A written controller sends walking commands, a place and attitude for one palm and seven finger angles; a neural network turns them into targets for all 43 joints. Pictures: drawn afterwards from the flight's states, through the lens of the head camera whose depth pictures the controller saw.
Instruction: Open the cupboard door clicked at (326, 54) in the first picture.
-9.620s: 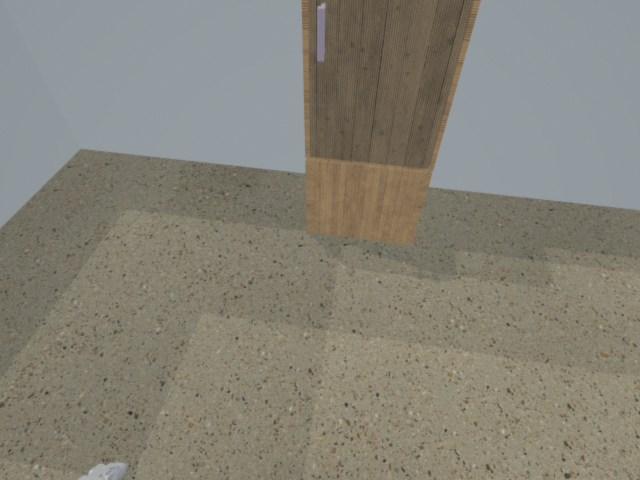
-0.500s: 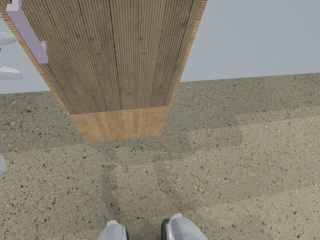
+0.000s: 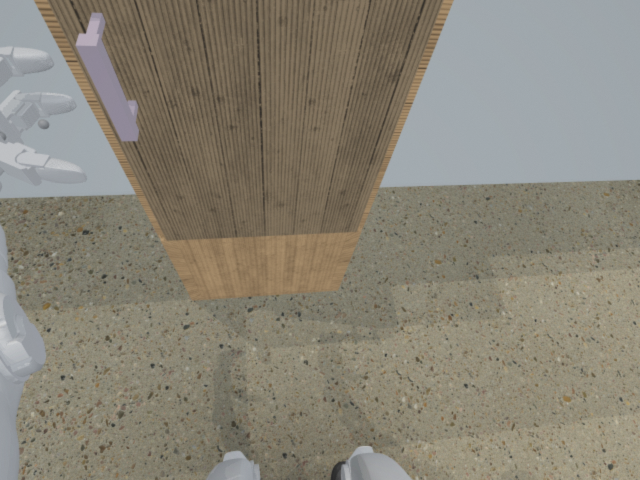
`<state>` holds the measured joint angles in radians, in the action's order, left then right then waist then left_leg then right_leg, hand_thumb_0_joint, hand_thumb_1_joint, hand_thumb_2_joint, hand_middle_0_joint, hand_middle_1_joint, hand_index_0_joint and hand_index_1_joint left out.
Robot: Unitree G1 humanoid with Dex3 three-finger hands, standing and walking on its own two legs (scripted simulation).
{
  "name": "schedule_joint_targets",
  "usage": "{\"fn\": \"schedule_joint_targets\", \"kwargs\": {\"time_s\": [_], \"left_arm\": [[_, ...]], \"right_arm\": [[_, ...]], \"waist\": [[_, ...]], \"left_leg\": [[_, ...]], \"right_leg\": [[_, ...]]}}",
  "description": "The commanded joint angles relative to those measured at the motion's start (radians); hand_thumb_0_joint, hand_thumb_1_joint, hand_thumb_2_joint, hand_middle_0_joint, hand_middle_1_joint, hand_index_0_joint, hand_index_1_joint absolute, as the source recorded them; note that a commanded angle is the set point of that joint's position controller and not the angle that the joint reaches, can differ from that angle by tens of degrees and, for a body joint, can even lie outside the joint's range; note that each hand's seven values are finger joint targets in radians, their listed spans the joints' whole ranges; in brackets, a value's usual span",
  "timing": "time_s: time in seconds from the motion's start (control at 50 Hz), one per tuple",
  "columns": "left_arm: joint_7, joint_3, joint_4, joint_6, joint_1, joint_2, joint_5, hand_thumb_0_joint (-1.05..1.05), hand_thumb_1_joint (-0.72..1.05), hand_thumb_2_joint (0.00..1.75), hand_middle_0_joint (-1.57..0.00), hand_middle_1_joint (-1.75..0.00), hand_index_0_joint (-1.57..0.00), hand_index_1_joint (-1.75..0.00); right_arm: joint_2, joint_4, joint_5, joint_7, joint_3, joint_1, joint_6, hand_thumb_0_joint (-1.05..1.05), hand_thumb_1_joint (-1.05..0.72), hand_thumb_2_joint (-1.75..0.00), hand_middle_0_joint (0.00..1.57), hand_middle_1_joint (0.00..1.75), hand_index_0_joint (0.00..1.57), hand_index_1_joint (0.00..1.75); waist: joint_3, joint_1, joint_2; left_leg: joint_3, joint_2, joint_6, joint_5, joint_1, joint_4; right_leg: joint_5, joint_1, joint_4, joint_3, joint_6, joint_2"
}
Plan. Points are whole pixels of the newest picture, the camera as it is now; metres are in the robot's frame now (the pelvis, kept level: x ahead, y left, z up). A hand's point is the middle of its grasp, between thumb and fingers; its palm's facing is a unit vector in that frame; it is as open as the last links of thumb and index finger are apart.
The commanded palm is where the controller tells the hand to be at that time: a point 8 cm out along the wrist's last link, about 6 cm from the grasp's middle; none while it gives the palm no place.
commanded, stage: move the hooked fingers beside the handle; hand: left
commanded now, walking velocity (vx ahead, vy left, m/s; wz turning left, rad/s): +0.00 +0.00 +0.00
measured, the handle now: (114, 82) +0.56 +0.22 +0.12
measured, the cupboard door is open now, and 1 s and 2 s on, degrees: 0 0 0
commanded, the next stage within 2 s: slide the fingers in behind the handle in 0.12 s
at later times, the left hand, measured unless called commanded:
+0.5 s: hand (68, 119) +0.50 +0.25 +0.12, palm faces +0.02 -1.00 +0.00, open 14.0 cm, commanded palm +0.48 +0.30 +0.11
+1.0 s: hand (98, 121) +0.50 +0.22 +0.12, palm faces +0.02 -1.00 +0.01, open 14.0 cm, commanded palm +0.48 +0.27 +0.11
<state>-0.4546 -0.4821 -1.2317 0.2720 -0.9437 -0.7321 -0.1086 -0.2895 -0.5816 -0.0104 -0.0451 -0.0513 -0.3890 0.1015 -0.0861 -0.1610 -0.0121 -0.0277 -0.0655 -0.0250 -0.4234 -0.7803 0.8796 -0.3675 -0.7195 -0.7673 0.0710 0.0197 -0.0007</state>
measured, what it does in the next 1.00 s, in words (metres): stands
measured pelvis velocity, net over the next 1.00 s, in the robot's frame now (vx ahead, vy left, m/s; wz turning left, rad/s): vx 0.00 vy -0.01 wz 0.00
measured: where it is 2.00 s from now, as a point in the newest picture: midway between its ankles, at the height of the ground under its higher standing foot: outside the picture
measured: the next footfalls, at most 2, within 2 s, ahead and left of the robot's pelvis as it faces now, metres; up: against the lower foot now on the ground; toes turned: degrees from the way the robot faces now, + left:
none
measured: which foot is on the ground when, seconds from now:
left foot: down 0.00-1.00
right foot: down 0.00-1.00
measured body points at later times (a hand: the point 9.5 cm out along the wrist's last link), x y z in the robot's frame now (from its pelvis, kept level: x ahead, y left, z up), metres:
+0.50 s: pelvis -0.01 -0.01 +0.00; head +0.11 +0.02 +0.43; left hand +0.49 +0.31 +0.12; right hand -0.04 -0.28 -0.10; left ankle -0.01 +0.10 -0.70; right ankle -0.01 -0.14 -0.70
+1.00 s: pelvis +0.00 -0.01 +0.00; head +0.11 +0.02 +0.44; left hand +0.50 +0.28 +0.12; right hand +0.00 -0.28 -0.10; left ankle -0.01 +0.10 -0.70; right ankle -0.01 -0.14 -0.70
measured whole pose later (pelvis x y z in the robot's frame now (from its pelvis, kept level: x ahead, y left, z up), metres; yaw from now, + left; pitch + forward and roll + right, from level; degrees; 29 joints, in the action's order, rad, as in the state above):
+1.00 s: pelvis +0.00 -0.01 +0.00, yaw +0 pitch +18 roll -3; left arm -0.35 -0.44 -1.21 0.28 -0.96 -0.63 -0.10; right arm -0.28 -0.61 0.00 -0.03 -0.04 -0.41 0.08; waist -0.09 -0.17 -0.02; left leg -0.03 -0.07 -0.02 -0.42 -0.78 0.88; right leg -0.37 -0.73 -0.78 0.06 0.01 0.00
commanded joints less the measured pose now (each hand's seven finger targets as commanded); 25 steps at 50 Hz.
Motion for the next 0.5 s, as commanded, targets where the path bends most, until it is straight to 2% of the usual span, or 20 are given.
{"fn": "schedule_joint_targets", "kwargs": {"time_s": [0.0,0.02,0.06,0.08,0.1,0.14,0.16,0.18,0.2,0.24,0.28,0.32,0.36,0.4,0.42,0.44,0.46,0.48], "left_arm": [[0.007,-0.048,0.198,0.069,-0.447,-0.313,-0.027,0.00,-0.50,0.30,-0.30,-1.20,-0.30,-1.20],[0.007,-0.051,0.193,0.065,-0.446,-0.327,-0.023,0.00,-0.50,0.30,-0.30,-1.20,-0.30,-1.20],[0.010,-0.073,0.199,0.066,-0.421,-0.352,-0.019,0.00,-0.50,0.30,-0.30,-1.20,-0.30,-1.20],[0.009,-0.067,0.183,0.062,-0.426,-0.360,-0.013,0.00,-0.50,0.30,-0.30,-1.20,-0.30,-1.20],[0.009,-0.077,0.171,0.061,-0.430,-0.383,-0.007,0.00,-0.50,0.30,-0.30,-1.20,-0.30,-1.20],[0.005,-0.049,0.169,0.059,-0.463,-0.370,-0.002,0.00,-0.50,0.30,-0.30,-1.20,-0.30,-1.20],[0.003,-0.064,0.182,0.069,-0.473,-0.382,-0.008,0.00,-0.50,0.30,-0.30,-1.20,-0.30,-1.20],[-0.002,-0.064,0.207,0.078,-0.487,-0.390,-0.007,0.00,-0.50,0.30,-0.30,-1.20,-0.30,-1.20],[-0.007,-0.062,0.193,0.080,-0.473,-0.379,-0.011,0.00,-0.50,0.30,-0.30,-1.20,-0.30,-1.20],[-0.019,-0.002,0.179,0.076,-0.486,-0.294,-0.021,0.00,-0.50,0.30,-0.30,-1.20,-0.30,-1.20],[-0.025,-0.012,0.175,0.070,-0.466,-0.290,-0.035,0.00,-0.50,0.30,-0.30,-1.20,-0.30,-1.20],[-0.021,0.008,0.150,0.047,-0.476,-0.271,-0.036,0.00,-0.50,0.30,-0.30,-1.20,-0.30,-1.20],[-0.006,-0.031,0.158,0.044,-0.473,-0.314,-0.028,0.00,-0.50,0.30,-0.30,-1.20,-0.30,-1.20],[0.012,-0.047,0.169,0.046,-0.485,-0.346,-0.014,0.00,-0.50,0.30,-0.30,-1.20,-0.30,-1.20],[0.022,-0.047,0.179,0.052,-0.488,-0.352,-0.006,0.00,-0.50,0.30,-0.30,-1.20,-0.30,-1.20],[0.028,-0.031,0.203,0.059,-0.494,-0.322,-0.009,0.00,-0.50,0.30,-0.30,-1.20,-0.30,-1.20],[0.035,-0.063,0.222,0.072,-0.473,-0.350,-0.009,0.00,-0.50,0.30,-0.30,-1.20,-0.30,-1.20],[0.039,-0.057,0.233,0.077,-0.473,-0.343,-0.006,0.00,-0.50,0.30,-0.30,-1.20,-0.30,-1.20]], "right_arm": [[-0.196,0.024,0.000,-0.018,0.071,-0.182,-0.018,0.00,-0.90,-0.90,0.20,0.30,0.20,0.30],[-0.196,0.028,-0.002,-0.020,0.069,-0.178,-0.018,0.00,-0.90,-0.90,0.20,0.30,0.20,0.30],[-0.197,0.041,-0.001,-0.021,0.067,-0.178,-0.018,0.00,-0.90,-0.90,0.20,0.30,0.20,0.30],[-0.195,0.042,-0.005,-0.021,0.064,-0.171,-0.018,0.00,-0.90,-0.90,0.20,0.30,0.20,0.30],[-0.198,0.044,-0.006,-0.022,0.064,-0.174,-0.016,0.00,-0.90,-0.90,0.20,0.30,0.20,0.30],[-0.199,0.046,-0.008,-0.024,0.062,-0.171,-0.019,0.00,-0.90,-0.90,0.20,0.30,0.20,0.30],[-0.200,0.047,-0.006,-0.028,0.062,-0.178,-0.021,0.00,-0.90,-0.90,0.20,0.30,0.20,0.30],[-0.201,0.043,-0.005,-0.029,0.064,-0.180,-0.020,0.00,-0.90,-0.90,0.20,0.30,0.20,0.30],[-0.200,0.042,-0.006,-0.028,0.064,-0.182,-0.021,0.00,-0.90,-0.90,0.20,0.30,0.20,0.30],[-0.195,0.028,-0.004,-0.027,0.065,-0.185,-0.026,0.00,-0.90,-0.90,0.20,0.30,0.20,0.30],[-0.200,0.022,-0.004,-0.028,0.067,-0.192,-0.026,0.00,-0.90,-0.90,0.20,0.30,0.20,0.30],[-0.200,0.016,-0.005,-0.030,0.065,-0.196,-0.028,0.00,-0.90,-0.90,0.20,0.30,0.20,0.30],[-0.201,0.017,-0.001,-0.029,0.065,-0.207,-0.030,0.00,-0.90,-0.90,0.20,0.30,0.20,0.30],[-0.198,0.019,0.000,-0.027,0.064,-0.208,-0.031,0.00,-0.90,-0.90,0.20,0.30,0.20,0.30],[-0.197,0.020,0.000,-0.025,0.063,-0.211,-0.031,0.00,-0.90,-0.90,0.20,0.30,0.20,0.30],[-0.192,0.023,0.001,-0.022,0.066,-0.210,-0.034,0.00,-0.90,-0.90,0.20,0.30,0.20,0.30],[-0.194,0.025,0.005,-0.021,0.069,-0.218,-0.034,0.00,-0.90,-0.90,0.20,0.30,0.20,0.30],[-0.191,0.028,0.004,-0.017,0.068,-0.212,-0.032,0.00,-0.90,-0.90,0.20,0.30,0.20,0.30]], "waist": [[-0.440,-0.012,-0.176],[-0.424,-0.010,-0.172],[-0.450,0.003,-0.168],[-0.433,-0.002,-0.174],[-0.409,-0.002,-0.153],[-0.386,-0.022,-0.155],[-0.411,-0.016,-0.160],[-0.454,-0.014,-0.201],[-0.456,-0.014,-0.198],[-0.420,-0.036,-0.193],[-0.433,-0.028,-0.180],[-0.390,-0.042,-0.152],[-0.418,-0.024,-0.161],[-0.425,-0.023,-0.169],[-0.424,-0.021,-0.160],[-0.440,-0.025,-0.178],[-0.472,-0.007,-0.179],[-0.489,-0.006,-0.204]], "left_leg": [[0.088,0.020,0.006,0.530,0.433,-0.062],[0.082,0.023,0.003,0.507,0.408,-0.066],[0.074,0.030,-0.003,0.511,0.391,-0.061],[0.069,0.029,-0.003,0.491,0.374,-0.062],[0.073,0.030,-0.003,0.466,0.346,-0.065],[0.067,0.031,-0.009,0.409,0.323,-0.069],[0.071,0.032,-0.008,0.429,0.339,-0.066],[0.076,0.029,-0.003,0.449,0.375,-0.064],[0.076,0.029,-0.002,0.441,0.381,-0.060],[0.079,0.025,-0.002,0.430,0.390,-0.063],[0.084,0.023,-0.002,0.437,0.400,-0.066],[0.079,0.024,-0.009,0.387,0.354,-0.073],[0.076,0.030,-0.010,0.390,0.345,-0.072],[0.071,0.030,-0.011,0.385,0.329,-0.070],[0.075,0.030,-0.010,0.388,0.324,-0.073],[0.068,0.031,-0.011,0.398,0.343,-0.071],[0.073,0.029,-0.008,0.432,0.362,-0.066],[0.070,0.029,-0.005,0.441,0.376,-0.068]], "right_leg": [[0.339,0.069,0.041,-0.018,-0.034,0.060],[0.343,0.084,0.043,-0.020,-0.033,0.058],[0.367,0.116,0.035,-0.027,-0.035,0.058],[0.365,0.112,0.037,-0.028,-0.031,0.056],[0.348,0.112,0.038,-0.026,-0.030,0.056],[0.319,0.102,0.048,-0.031,-0.027,0.056],[0.328,0.113,0.042,-0.031,-0.032,0.058],[0.329,0.103,0.038,-0.031,-0.032,0.058],[0.315,0.092,0.041,-0.031,-0.032,0.059],[0.297,0.059,0.051,-0.025,-0.031,0.061],[0.294,0.059,0.051,-0.021,-0.033,0.062],[0.271,0.051,0.061,-0.023,-0.029,0.060],[0.280,0.080,0.054,-0.025,-0.033,0.059],[0.285,0.091,0.055,-0.032,-0.028,0.057],[0.288,0.099,0.052,-0.030,-0.029,0.058],[0.301,0.101,0.054,-0.034,-0.027,0.059],[0.316,0.115,0.044,-0.030,-0.033,0.060],[0.325,0.118,0.044,-0.032,-0.031,0.060]]}}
